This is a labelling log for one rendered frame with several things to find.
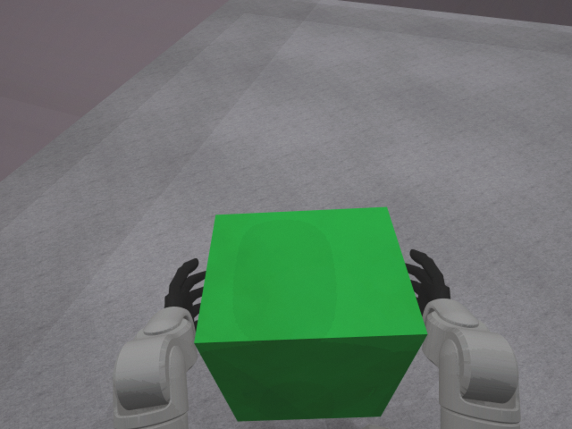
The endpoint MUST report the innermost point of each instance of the right robot hand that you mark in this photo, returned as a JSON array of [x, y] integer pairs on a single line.
[[432, 284]]

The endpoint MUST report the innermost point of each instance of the left robot hand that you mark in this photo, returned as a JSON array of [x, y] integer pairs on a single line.
[[180, 286]]

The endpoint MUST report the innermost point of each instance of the carton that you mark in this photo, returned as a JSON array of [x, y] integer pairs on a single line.
[[307, 314]]

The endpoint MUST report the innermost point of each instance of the left robot forearm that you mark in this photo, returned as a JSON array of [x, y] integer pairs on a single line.
[[149, 379]]

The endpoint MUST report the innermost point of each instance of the right robot forearm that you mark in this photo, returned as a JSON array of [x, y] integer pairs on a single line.
[[478, 371]]

